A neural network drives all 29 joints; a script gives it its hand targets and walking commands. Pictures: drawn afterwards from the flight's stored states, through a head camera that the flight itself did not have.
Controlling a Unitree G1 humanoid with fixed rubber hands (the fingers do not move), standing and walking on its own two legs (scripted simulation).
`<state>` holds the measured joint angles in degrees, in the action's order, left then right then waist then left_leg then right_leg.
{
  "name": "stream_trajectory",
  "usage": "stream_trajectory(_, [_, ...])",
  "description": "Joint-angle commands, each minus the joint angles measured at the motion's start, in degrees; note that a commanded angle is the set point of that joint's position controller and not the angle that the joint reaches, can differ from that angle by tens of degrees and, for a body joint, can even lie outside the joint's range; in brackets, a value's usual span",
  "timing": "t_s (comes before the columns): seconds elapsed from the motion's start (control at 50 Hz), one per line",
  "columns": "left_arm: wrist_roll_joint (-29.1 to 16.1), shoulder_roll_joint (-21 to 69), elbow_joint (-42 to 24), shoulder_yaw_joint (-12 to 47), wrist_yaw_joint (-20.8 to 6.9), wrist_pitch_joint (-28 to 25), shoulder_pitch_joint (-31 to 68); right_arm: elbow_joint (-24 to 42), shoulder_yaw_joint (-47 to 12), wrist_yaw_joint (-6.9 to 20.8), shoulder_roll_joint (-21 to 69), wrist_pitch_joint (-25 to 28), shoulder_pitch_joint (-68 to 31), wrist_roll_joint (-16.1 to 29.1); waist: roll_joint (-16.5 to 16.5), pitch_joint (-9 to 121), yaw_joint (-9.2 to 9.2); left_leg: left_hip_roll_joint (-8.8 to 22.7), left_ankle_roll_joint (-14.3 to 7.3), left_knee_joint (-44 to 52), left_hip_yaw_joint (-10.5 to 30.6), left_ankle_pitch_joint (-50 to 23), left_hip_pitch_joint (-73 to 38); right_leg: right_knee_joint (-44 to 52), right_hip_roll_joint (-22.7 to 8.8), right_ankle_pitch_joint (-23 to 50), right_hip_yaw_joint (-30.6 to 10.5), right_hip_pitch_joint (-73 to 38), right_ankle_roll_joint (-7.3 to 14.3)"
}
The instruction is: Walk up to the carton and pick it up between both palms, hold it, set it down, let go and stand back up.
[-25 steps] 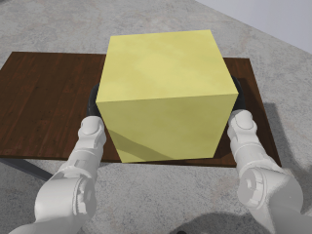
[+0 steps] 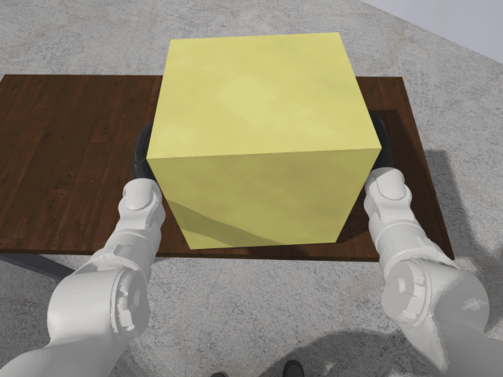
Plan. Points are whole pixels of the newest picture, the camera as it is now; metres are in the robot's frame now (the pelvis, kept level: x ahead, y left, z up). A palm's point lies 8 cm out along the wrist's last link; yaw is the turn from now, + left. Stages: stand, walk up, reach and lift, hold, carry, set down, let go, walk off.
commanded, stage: set down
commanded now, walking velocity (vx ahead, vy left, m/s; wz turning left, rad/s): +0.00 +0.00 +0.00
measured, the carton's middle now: (259, 148) +0.51 +0.01 -0.01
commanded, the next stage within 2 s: none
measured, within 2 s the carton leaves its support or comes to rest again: rests again in 0.62 s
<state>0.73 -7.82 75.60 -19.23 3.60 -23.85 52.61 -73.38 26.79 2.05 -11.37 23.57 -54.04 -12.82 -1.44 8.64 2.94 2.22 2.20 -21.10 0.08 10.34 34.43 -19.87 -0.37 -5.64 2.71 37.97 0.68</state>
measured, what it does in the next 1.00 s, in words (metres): stands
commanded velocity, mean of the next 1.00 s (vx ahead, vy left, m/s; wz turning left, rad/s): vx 0.00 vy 0.00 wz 0.00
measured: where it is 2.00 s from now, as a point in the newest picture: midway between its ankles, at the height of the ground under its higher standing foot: outside the picture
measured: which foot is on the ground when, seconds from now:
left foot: down 0.00-1.00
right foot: down 0.00-1.00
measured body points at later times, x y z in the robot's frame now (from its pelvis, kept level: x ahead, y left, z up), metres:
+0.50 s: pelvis -0.01 +0.00 +0.00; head +0.13 -0.01 +0.43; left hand +0.44 +0.20 +0.02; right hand +0.47 -0.18 +0.02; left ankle -0.03 +0.14 -0.74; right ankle +0.01 -0.11 -0.74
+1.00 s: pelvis -0.01 +0.00 +0.00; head +0.13 -0.01 +0.42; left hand +0.44 +0.20 +0.00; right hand +0.46 -0.18 +0.01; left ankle -0.03 +0.14 -0.74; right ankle +0.01 -0.11 -0.74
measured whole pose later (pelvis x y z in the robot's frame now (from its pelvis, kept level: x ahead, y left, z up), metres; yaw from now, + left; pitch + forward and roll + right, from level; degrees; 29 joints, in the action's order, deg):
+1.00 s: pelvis -0.01 +0.00 +0.00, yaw +0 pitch +25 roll +1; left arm 3.2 -8.9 79.7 -22.6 2.3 -28.0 54.6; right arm -74.2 29.7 4.5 -11.1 25.7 -54.0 -13.7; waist 0.1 7.9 2.6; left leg 1.9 1.9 -23.6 -0.7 10.8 38.1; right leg -23.1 -0.8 -6.2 2.0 42.2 0.6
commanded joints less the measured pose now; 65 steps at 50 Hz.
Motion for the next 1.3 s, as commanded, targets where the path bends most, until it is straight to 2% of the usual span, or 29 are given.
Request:
stream_trajectory(0.0, [5.5,23.4,-2.2,9.3,-8.2,-1.3,28.9,-2.3,-13.0,9.2,26.3,0.2,-23.1,-6.7,5.4,35.9,0.06,-2.0,-0.9,0.7,-6.4,-16.4,-3.5,-5.5,-1.6,26.7,1.8,-34.8,-2.8])
stream_trajectory(0.02, [5.8,23.2,-2.5,8.5,-8.3,-1.4,29.2,-2.0,-12.8,9.2,27.6,-0.2,-23.3,-6.7,6.5,36.0,0.94,-2.1,-1.1,0.6,-6.9,-15.4,-2.5,-5.8,-1.7,26.6,1.5,-34.9,-3.0])
stream_trajectory(0.12, [6.2,23.4,-2.2,9.5,-8.0,-1.8,30.3,-4.7,-11.2,9.4,26.2,0.1,-21.7,-7.0,3.5,36.3,-0.46,-1.8,-0.5,-0.3,-6.5,-16.4,-5.5,-4.3,-0.9,20.0,2.3,-30.4,-1.7])
stream_trajectory(0.16, [6.0,23.4,-1.1,8.9,-7.7,-1.6,29.6,-3.6,-10.8,9.5,25.8,-0.1,-21.9,-7.0,3.7,34.8,0.05,-1.6,-0.7,-0.1,-6.2,-15.7,-6.7,-4.1,-0.5,17.3,3.0,-28.3,-1.5])
stream_trajectory(0.3, [6.2,21.9,-1.4,9.2,-7.6,-2.1,30.2,-3.9,-11.3,9.8,26.0,0.0,-22.5,-7.0,3.4,36.6,0.27,-1.7,-0.6,-0.5,-6.0,-15.6,-5.2,-4.7,-1.0,19.8,2.5,-28.1,-1.7])
stream_trajectory(0.36, [6.6,22.6,0.6,7.7,-7.7,-2.2,28.4,-4.1,-11.8,9.8,26.1,0.0,-21.9,-6.7,5.6,35.8,0.79,-1.9,-1.2,-0.8,-6.6,-15.5,-4.8,-4.7,-0.8,19.7,2.3,-28.2,-1.9])
stream_trajectory(0.44, [6.4,21.9,0.4,7.8,-7.9,-1.7,28.4,-5.1,-10.3,9.9,25.0,-0.5,-20.8,-6.8,4.2,33.0,-0.34,-1.8,-1.0,-0.2,-6.0,-14.3,-5.9,-4.2,-0.6,15.8,2.7,-26.7,-1.7])
stream_trajectory(0.54, [6.8,22.5,1.3,7.9,-7.8,-1.9,29.1,-5.1,-9.4,10.1,23.8,-0.1,-21.8,-6.8,3.7,33.2,0.04,-1.9,-0.9,-0.5,-6.1,-13.9,-5.5,-3.5,-0.4,14.2,2.8,-24.5,-1.2])
stream_trajectory(0.6, [7.4,21.2,1.0,7.4,-7.3,-2.0,27.9,-4.3,-10.3,10.3,24.0,0.3,-21.7,-6.4,2.9,34.3,1.48,-1.8,-0.6,-1.3,-6.4,-14.9,-5.9,-4.5,-0.4,15.7,2.8,-24.4,-1.4])
stream_trajectory(0.62, [6.5,21.4,1.7,7.8,-7.8,-2.2,27.7,-4.8,-10.4,10.2,24.3,0.1,-21.0,-6.7,4.9,33.1,0.89,-1.9,-1.1,-1.2,-6.2,-14.2,-4.4,-4.4,-0.6,16.1,2.7,-25.1,-1.7])
stream_trajectory(0.68, [7.3,22.4,2.1,7.5,-8.1,-2.3,27.6,-5.8,-9.4,10.3,24.5,0.2,-20.7,-7.3,3.0,32.7,-0.19,-2.0,-1.0,-1.0,-5.9,-12.9,-4.3,-4.1,-0.5,14.0,2.9,-24.7,-1.3])
stream_trajectory(0.76, [7.5,21.1,1.8,6.8,-7.9,-2.4,28.6,-5.8,-9.0,9.8,23.5,0.2,-20.0,-8.0,4.3,32.4,-0.52,-2.3,-1.3,-1.1,-6.1,-12.4,-4.8,-4.0,-0.7,13.4,3.0,-24.2,-1.7])
stream_trajectory(0.8, [7.7,20.7,2.0,6.1,-7.8,-2.3,28.3,-5.4,-9.5,10.1,24.2,-0.2,-19.9,-7.4,3.3,33.1,0.7,-2.5,-1.4,-1.2,-6.4,-12.2,-4.5,-4.4,-0.6,12.5,2.6,-23.6,-1.5])
stream_trajectory(0.84, [7.3,20.2,2.6,5.6,-7.9,-2.4,26.9,-3.3,-10.4,10.1,24.8,-0.2,-20.0,-7.3,5.3,33.4,1.81,-2.6,-1.9,-1.4,-7.1,-10.8,-2.7,-4.9,-0.9,12.8,2.3,-25.5,-1.8])
stream_trajectory(0.86, [7.2,19.7,2.0,6.3,-7.9,-2.7,28.1,-5.1,-9.2,10.0,23.1,-0.1,-19.9,-7.4,3.8,32.4,0.18,-2.3,-1.4,-0.9,-6.2,-11.1,-3.3,-4.5,-0.7,12.6,2.6,-24.7,-1.6])
stream_trajectory(0.92, [7.8,18.7,2.8,5.5,-7.6,-2.3,28.1,-6.3,-7.0,9.9,20.9,-1.0,-19.7,-7.6,4.3,30.2,0.05,-2.2,-1.5,-1.1,-6.4,-10.5,-4.9,-4.1,-0.3,8.7,2.7,-21.8,-1.5])
stream_trajectory(0.94, [7.6,19.2,3.5,5.1,-7.3,-2.4,27.4,-3.8,-8.8,10.0,22.7,-0.5,-21.3,-6.9,4.7,31.4,1.39,-2.4,-1.7,-1.4,-6.2,-10.5,-3.2,-4.7,-0.4,9.5,2.5,-21.7,-1.6])
stream_trajectory(0.98, [7.6,17.7,3.2,5.7,-7.3,-3.0,28.0,-4.3,-9.2,9.9,21.1,-0.3,-20.1,-6.3,3.7,31.9,0.86,-2.4,-1.6,-1.5,-6.2,-10.8,-2.7,-4.9,-0.7,11.1,2.2,-22.6,-1.5])
stream_trajectory(1.0, [7.1,18.6,0.9,7.2,-7.1,-3.3,30.0,-4.9,-7.1,9.4,22.2,-0.1,-20.9,-7.6,3.0,34.3,-0.7,-2.5,-1.2,-1.7,-6.1,-10.2,-2.0,-5.1,-0.9,11.2,2.6,-22.3,-1.7])
stream_trajectory(1.02, [7.0,18.4,0.7,7.0,-6.4,-3.6,28.9,-4.0,-8.5,9.2,21.5,0.6,-20.6,-6.2,2.2,36.4,0.61,-2.3,-0.7,-2.6,-6.0,-13.0,-3.6,-5.7,-0.3,12.2,2.7,-21.3,-1.4])
stream_trajectory(1.04, [8.1,20.5,1.6,5.5,-7.0,-3.6,29.6,-4.8,-7.3,9.4,25.4,0.0,-20.9,-8.4,4.4,33.6,0.34,-2.4,-1.4,-2.2,-5.9,-12.1,-2.2,-5.1,-0.8,11.4,2.2,-21.8,-1.9])
stream_trajectory(1.08, [6.9,14.8,3.4,5.4,-6.4,-3.4,27.9,-5.7,-6.8,8.9,16.4,0.5,-19.6,-6.5,2.9,36.0,0.1,-2.4,-0.6,-2.7,-6.4,-13.6,-3.6,-5.6,-0.4,14.1,2.3,-22.5,-1.7])
stream_trajectory(1.1, [8.4,16.9,2.8,4.5,-6.8,-3.8,27.9,-5.2,-7.3,8.8,21.1,0.5,-19.1,-6.9,2.6,33.7,0.37,-2.4,-0.9,-3.2,-6.4,-13.2,-2.2,-6.7,-0.9,13.5,2.1,-22.6,-1.9])
stream_trajectory(1.12, [7.3,14.4,4.2,4.9,-6.6,-3.6,27.0,-5.0,-8.0,8.5,17.1,0.2,-19.4,-5.8,3.7,34.6,0.27,-2.1,-1.0,-3.0,-6.3,-13.8,-2.9,-6.1,-0.7,15.0,2.0,-23.2,-1.8])
stream_trajectory(1.16, [7.9,18.3,3.3,5.4,-6.9,-3.4,26.6,-6.7,-7.2,8.6,21.3,-0.1,-18.8,-7.3,4.3,30.8,-0.09,-2.1,-1.1,-3.1,-6.0,-13.1,-3.2,-5.8,-0.7,11.6,2.8,-20.8,-2.1])
stream_trajectory(1.18, [6.4,14.3,3.2,5.2,-5.9,-3.3,27.6,-6.4,-6.9,8.4,15.1,0.5,-20.4,-5.6,3.6,35.1,0.22,-2.2,-0.7,-3.3,-6.1,-13.7,-3.7,-5.7,0.1,12.2,2.6,-20.5,-1.7])
stream_trajectory(1.2, [7.6,17.4,3.0,5.4,-6.0,-3.2,28.7,-6.6,-6.1,8.0,19.4,-0.2,-20.2,-6.5,3.6,32.7,-0.19,-2.1,-0.9,-2.6,-6.1,-11.4,-2.3,-5.3,-0.6,10.9,2.3,-20.5,-2.0])
stream_trajectory(1.26, [5.9,12.8,4.3,6.1,-5.1,-3.7,27.2,-5.8,-9.3,7.7,15.2,0.9,-21.5,-3.0,4.4,37.1,1.28,-2.0,-0.6,-4.7,-5.9,-16.4,-2.1,-6.5,-0.2,14.8,2.2,-20.9,-1.7])
stream_trajectory(1.28, [4.9,9.2,3.7,6.1,-4.5,-3.7,26.9,-5.8,-9.5,6.8,11.0,1.2,-20.6,-1.7,3.1,39.7,0.11,-1.7,0.1,-4.8,-5.5,-19.1,-3.5,-7.2,0.0,18.9,1.8,-22.0,-1.5])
